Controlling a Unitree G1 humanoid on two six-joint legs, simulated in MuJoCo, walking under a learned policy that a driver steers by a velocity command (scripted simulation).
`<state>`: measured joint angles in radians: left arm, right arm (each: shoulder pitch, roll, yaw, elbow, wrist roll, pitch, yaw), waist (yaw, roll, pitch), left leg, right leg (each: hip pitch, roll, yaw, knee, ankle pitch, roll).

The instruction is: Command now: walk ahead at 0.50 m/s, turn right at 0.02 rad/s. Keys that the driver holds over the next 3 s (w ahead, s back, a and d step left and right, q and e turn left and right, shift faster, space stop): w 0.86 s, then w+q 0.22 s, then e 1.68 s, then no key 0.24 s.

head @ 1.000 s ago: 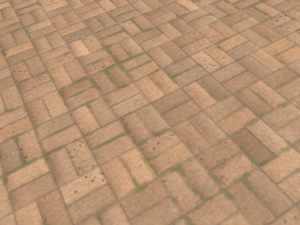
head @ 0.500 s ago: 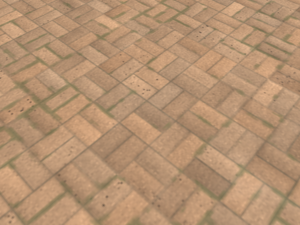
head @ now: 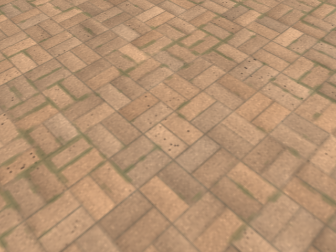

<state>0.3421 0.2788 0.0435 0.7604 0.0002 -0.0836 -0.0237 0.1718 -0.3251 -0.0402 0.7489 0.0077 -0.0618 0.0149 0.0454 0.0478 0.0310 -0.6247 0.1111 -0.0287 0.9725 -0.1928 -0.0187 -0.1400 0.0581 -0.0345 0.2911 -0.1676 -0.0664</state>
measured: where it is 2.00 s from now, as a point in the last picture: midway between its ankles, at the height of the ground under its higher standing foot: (178, 177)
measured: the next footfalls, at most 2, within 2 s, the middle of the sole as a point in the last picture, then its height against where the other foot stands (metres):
left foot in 0.26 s outside the picture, level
right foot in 0.82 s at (208, 215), level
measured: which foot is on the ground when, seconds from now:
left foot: up 0.00-0.24, down 0.26-0.84, up 0.86-1.00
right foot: down 0.00-0.28, up 0.30-0.80, down 0.82-1.00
